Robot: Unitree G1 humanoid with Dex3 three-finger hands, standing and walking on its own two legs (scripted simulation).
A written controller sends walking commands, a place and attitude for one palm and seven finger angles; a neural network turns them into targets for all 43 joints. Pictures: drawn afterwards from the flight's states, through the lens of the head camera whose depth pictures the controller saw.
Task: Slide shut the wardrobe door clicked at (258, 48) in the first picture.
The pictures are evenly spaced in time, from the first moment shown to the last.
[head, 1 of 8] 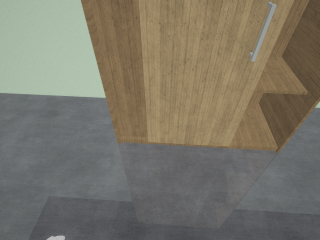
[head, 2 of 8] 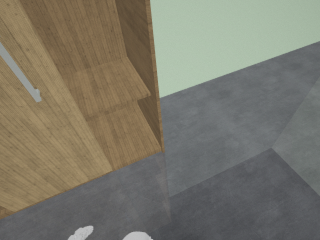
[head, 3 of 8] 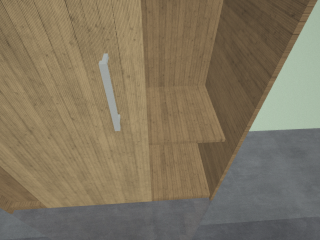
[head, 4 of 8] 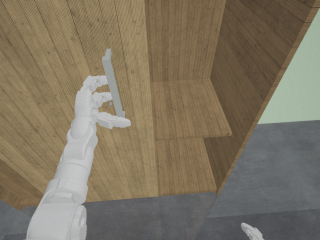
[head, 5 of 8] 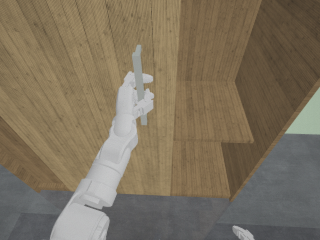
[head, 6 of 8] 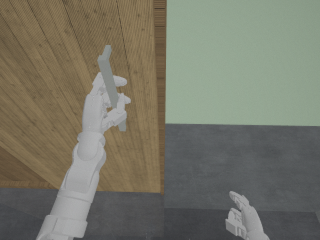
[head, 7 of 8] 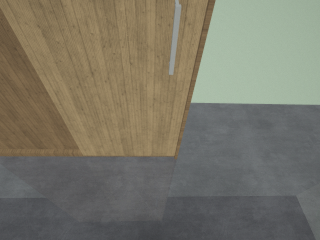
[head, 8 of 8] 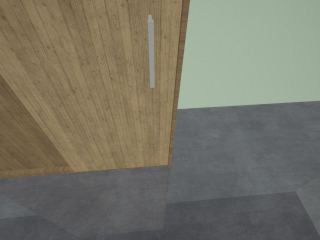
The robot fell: no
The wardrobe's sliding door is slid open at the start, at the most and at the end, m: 0.37 0.37 0.00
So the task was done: yes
